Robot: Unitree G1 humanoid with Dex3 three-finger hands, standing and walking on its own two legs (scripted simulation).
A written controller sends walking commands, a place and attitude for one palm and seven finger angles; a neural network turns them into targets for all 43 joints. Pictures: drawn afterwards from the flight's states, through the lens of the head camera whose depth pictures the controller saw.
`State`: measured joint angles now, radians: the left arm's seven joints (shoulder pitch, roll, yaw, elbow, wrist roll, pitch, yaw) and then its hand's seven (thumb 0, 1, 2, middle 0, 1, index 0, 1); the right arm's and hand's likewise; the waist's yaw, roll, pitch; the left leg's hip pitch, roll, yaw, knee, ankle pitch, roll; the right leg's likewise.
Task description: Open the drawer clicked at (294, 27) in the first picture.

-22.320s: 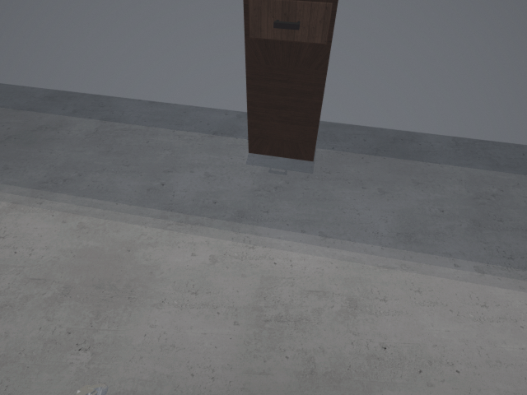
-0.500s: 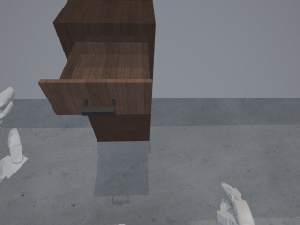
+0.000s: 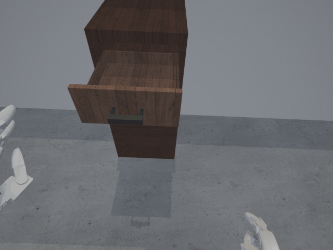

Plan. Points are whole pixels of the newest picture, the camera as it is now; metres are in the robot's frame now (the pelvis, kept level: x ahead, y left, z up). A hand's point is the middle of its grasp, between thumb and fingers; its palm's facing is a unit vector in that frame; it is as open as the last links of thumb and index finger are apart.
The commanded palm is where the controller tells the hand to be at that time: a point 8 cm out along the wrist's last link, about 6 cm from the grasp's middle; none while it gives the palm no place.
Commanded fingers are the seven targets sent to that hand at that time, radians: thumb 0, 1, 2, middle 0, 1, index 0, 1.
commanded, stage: stop stepping back and stand still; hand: left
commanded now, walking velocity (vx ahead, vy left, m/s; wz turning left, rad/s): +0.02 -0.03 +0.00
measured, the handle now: (126, 115) +0.51 +0.16 +0.00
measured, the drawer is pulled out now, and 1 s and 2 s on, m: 0.30 0.30 0.30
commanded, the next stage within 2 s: let the arm hang, fingers relaxed in 0.02 s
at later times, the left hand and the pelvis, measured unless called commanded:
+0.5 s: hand out of the picture +0.03 +0.20 -0.18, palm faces +0.07 -0.98 -0.18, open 6.9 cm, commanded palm none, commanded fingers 0.00 0.90 0.90 -0.20 -0.30 -0.20 -0.30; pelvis +0.01 +0.02 +0.00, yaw +1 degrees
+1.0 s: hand out of the picture -0.01 +0.18 -0.17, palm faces +0.03 -0.99 -0.17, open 7.4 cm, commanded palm none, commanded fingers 0.00 0.90 0.90 -0.20 -0.30 -0.20 -0.30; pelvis +0.00 +0.02 +0.01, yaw -1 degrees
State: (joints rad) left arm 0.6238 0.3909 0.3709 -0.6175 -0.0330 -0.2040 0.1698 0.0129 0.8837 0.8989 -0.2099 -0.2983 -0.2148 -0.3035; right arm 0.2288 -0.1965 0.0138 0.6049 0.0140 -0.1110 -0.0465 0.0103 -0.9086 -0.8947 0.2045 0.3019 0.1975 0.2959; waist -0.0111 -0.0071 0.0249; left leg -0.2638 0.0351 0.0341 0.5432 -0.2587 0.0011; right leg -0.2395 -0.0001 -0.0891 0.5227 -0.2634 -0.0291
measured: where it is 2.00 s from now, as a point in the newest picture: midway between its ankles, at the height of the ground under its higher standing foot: outside the picture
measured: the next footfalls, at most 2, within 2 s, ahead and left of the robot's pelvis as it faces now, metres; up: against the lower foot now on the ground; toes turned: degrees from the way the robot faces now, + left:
none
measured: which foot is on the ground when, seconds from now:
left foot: down 0.00-1.00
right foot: down 0.00-1.00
